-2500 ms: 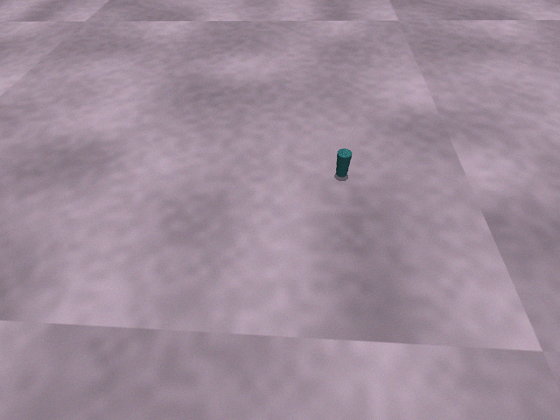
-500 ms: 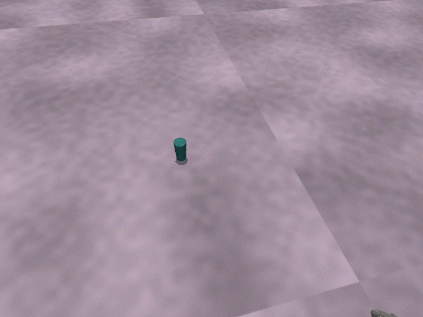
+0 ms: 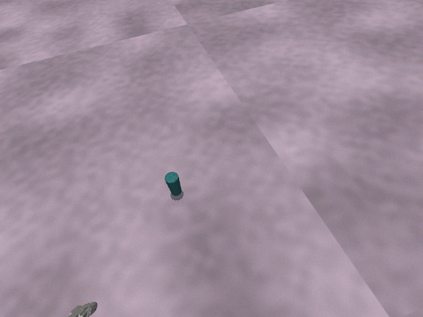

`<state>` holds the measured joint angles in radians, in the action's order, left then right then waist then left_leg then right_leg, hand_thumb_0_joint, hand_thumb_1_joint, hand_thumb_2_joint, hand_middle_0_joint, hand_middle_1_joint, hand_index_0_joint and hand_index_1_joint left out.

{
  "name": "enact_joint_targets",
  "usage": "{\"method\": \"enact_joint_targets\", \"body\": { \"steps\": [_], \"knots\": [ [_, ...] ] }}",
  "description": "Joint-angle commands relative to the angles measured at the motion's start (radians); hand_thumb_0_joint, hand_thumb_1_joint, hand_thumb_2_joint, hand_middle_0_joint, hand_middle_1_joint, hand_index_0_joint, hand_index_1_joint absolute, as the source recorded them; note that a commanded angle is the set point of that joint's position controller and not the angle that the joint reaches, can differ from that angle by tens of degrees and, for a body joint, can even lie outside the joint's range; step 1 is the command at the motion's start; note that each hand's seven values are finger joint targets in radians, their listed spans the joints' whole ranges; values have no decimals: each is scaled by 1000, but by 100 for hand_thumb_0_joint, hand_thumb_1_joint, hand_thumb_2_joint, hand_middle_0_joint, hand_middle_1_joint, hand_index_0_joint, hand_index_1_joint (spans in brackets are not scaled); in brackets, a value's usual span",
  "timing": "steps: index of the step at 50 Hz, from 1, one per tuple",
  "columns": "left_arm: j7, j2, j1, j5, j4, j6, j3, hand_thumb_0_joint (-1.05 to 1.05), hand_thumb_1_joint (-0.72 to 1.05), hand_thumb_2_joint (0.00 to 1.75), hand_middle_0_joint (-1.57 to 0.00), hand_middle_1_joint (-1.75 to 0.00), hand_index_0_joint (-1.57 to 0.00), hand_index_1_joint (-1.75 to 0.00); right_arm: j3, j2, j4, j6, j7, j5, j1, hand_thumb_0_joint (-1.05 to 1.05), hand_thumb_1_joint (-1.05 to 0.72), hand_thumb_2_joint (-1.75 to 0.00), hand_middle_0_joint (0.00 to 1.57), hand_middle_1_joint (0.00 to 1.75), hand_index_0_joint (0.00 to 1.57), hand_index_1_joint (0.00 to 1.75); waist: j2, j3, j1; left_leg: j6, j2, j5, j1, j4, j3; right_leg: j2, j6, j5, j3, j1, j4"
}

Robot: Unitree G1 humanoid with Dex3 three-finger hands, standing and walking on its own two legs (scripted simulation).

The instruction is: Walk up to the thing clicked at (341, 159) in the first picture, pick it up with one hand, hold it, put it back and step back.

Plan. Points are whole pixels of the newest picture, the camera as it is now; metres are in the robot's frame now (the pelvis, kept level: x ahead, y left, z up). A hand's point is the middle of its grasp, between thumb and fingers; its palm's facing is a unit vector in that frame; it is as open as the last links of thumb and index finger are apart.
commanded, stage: walk up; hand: left
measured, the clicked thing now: (174, 184) +0.89 +0.30 -0.69
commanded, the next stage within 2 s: none
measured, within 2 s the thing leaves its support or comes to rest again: neither
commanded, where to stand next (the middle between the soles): +0.48 +0.06 m, yaw +1 degrees
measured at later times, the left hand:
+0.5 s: hand (80, 292) +0.22 +0.34 -0.15, palm faces -0.04 -0.94 -0.34, open 7.4 cm
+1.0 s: hand (107, 215) +0.39 +0.31 -0.11, palm faces -0.01 -0.91 -0.41, open 7.3 cm
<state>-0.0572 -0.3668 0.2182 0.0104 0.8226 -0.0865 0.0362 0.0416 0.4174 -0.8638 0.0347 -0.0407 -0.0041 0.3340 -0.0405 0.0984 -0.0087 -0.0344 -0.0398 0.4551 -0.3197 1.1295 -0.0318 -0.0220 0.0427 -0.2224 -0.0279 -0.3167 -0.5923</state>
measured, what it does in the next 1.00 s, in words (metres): walks ahead: left foot, then right foot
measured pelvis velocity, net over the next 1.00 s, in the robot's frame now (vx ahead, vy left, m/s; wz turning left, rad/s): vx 0.32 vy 0.04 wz -0.01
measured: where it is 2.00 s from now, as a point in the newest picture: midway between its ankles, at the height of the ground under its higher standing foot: (219, 269)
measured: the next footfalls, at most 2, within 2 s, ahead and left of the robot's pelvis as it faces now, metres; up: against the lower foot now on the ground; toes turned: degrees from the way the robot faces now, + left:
left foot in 0.34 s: +0.26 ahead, +0.18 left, +0.00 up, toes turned +5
right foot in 0.80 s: +0.41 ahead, -0.07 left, +0.00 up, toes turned -3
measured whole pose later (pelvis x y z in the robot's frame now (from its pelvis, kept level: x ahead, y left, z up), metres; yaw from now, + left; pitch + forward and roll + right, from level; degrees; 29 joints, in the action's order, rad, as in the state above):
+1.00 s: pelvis +0.32 +0.04 +0.01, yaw +0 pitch -4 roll +2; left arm -0.04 -0.36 0.29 0.00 0.85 -0.09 0.03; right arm 0.05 0.44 -0.85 0.03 -0.05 -0.01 0.32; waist -0.06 0.09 0.01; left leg -0.03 -0.03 0.39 -0.43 1.01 0.01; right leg -0.04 0.03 -0.20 -0.04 -0.25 -0.51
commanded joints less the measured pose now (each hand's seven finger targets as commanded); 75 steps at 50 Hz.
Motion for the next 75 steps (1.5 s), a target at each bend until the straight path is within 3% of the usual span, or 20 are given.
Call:
{"method": "enact_joint_targets", "body": {
  "steps": [1, 8, 16, 17, 19, 20, 23, 25, 31, 38, 40, 42, 43, 49, 57, 60, 62, 64, 67, 75],
  "knots": [
    [38, -279, 90, 5, -32, -22, 89, 0, 90, 90, -20, -30, -20, -30, 58, 184, 59, 22, 2, 7, 81, 0, -90, -90, 20, 30, 20, 30, 150, -57, 17, -2, -43, -139, -181, -28, 80, -200, 145, 206, 263, 146, 296],
    [31, -309, 95, -19, -67, -34, 100, 0, 90, 90, -20, -30, -20, -30, 77, 176, 95, 13, -32, -15, -62, 0, -90, -90, 20, 30, 20, 30, 184, 7, 41, 49, -79, -231, -194, -341, 45, -211, 180, -162, 185, 54, 391],
    [32, -301, 98, -19, -59, -20, 81, 0, 90, 90, -20, -30, -20, -30, 95, 191, 51, 54, -27, -25, 21, 0, -90, -90, 20, 30, 20, 30, 79, -89, -39, -2, 10, -246, 184, -606, -47, -174, 114, 74, 96, 2, 70],
    [32, -254, 137, -19, -63, -18, 63, 0, 90, 90, -20, -30, -20, -30, 109, 238, 25, 63, -15, -28, 123, 0, -90, -90, 20, 30, 20, 30, -66, -160, -82, -37, -22, -159, 338, -665, 31, -111, 81, 171, 39, -50, -190],
    [42, -223, 210, -6, -47, -4, 53, 0, 90, 90, -20, -30, -20, -30, 133, 353, 67, 72, -1, -15, 131, 0, -90, -90, 20, 30, 20, 30, -226, -171, -63, -203, -391, -37, 458, -869, 669, 63, 4, -310, 12, -373, -542],
    [54, -287, 147, -19, -36, 3, 63, 0, 90, 90, -20, -30, -20, -30, 135, 342, 60, 66, -2, 4, 119, 0, -90, -90, 20, 30, 20, 30, -163, -104, -67, -249, -410, -61, 387, -848, 679, 1, 15, -323, 86, -394, -610],
    [40, -268, 162, 2, -5, 4, 60, 0, 90, 90, -20, -30, -20, -30, 86, 239, 85, 70, 13, 9, 35, 0, -90, -90, 20, 30, 20, 30, -67, -36, -8, -127, -236, -460, 224, -820, 267, -44, 8, -154, 146, -265, -516],
    [30, -248, 190, 4, 8, 17, 58, 0, 90, 90, -20, -30, -20, -30, 81, 231, 82, 77, 15, 13, 30, 0, -90, -90, 20, 30, 20, 30, -103, -49, 9, -120, -198, -528, 176, -823, 174, -45, -10, -89, 98, -205, -479],
    [5, -227, 70, -18, -27, 28, 61, 0, 90, 90, -20, -30, -20, -30, 92, 257, 109, 69, 13, 1, 37, 0, -90, -90, 20, 30, 20, 30, -122, -1, -26, -201, -214, -290, 162, -896, 148, -84, -48, -25, 29, -220, -222],
    [8, -208, 68, -23, -2, 1, 71, 0, 90, 90, -20, -30, -20, -30, 86, 246, 134, 47, 8, 4, 2, 0, -90, -90, 20, 30, 20, 30, -45, -50, 12, -152, -196, -332, 66, -711, 107, -12, -16, 66, -34, 80, 54],
    [26, -264, 199, -28, 31, -18, 95, 0, 90, 90, -20, -30, -20, -30, 55, 176, 144, 44, 9, 5, 31, 0, -90, -90, 20, 30, 20, 30, 112, -151, 79, -103, -108, -328, -3, -421, 34, -22, 14, 14, 29, 320, 145],
    [40, -375, 231, -25, 7, -27, 122, 0, 90, 90, -20, -30, -20, -30, 37, 138, 138, 35, 10, 4, 96, 0, -90, -90, 20, 30, 20, 30, 301, -157, 85, -14, 77, 68, -323, -62, -15, -390, 162, -262, 639, 442, 352],
    [38, -383, 186, -15, 3, -19, 119, 0, 90, 90, -20, -30, -20, -30, 62, 229, 118, 24, 21, -8, 65, 0, -90, -90, 20, 30, 20, 30, 229, -122, 82, -15, 15, 102, -322, -12, 50, -432, 240, -284, 690, 368, 331],
    [40, -292, 91, -11, -28, -19, 88, 0, 90, 90, -20, -30, -20, -30, 63, 185, 46, 12, -2, -2, 98, 0, -90, -90, 20, 30, 20, 30, 202, -29, 14, 13, -23, -144, -181, -130, 67, -201, 151, -58, 209, 99, 346],
    [48, -266, 74, -24, -46, 14, 62, 0, 90, 90, -20, -30, -20, -30, 52, 130, 35, 21, 12, -12, -27, 0, -90, -90, 20, 30, 20, 30, 212, -44, 32, 46, -17, -280, 24, -467, -7, -206, 157, 218, 86, -20, 193],
    [56, -231, 41, -7, -39, 36, 44, 0, 90, 90, -20, -30, -20, -30, 54, 146, -9, 36, 33, -14, 21, 0, -90, -90, 20, 30, 20, 30, 97, -105, -11, 15, 18, -409, 187, -641, -12, -154, 91, 248, 49, -47, -22],
    [51, -151, 121, 1, -55, 45, 19, 0, 90, 90, -20, -30, -20, -30, 90, 291, 6, 49, 39, -25, 77, 0, -90, -90, 20, 30, 20, 30, -210, -168, -11, -96, -280, -276, 281, -790, 432, 30, 3, -274, -29, -192, -292],
    [65, -255, 159, -13, 8, 63, 47, 0, 90, 90, -20, -30, -20, -30, 108, 340, 16, 40, 36, -5, 22, 0, -90, -90, 20, 30, 20, 30, -152, -105, -9, -233, -371, 52, 195, -869, 584, -11, 7, -365, 56, -225, -450],
    [56, -265, 144, -18, 40, 66, 58, 0, 90, 90, -20, -30, -20, -30, 78, 259, 38, 38, 42, -14, -46, 0, -90, -90, 20, 30, 20, 30, -143, -73, 7, -156, -238, -25, 127, -856, 353, -43, -2, -266, 106, -199, -390],
    [54, -196, 150, -30, 100, 49, 51, 0, 90, 90, -20, -30, -20, -30, 62, 233, 59, 11, 33, -16, -140, 0, -90, -90, 20, 30, 20, 30, -135, -96, 22, -155, -189, -106, -38, -745, 185, 0, -32, -119, -18, 59, -49]
  ]
}}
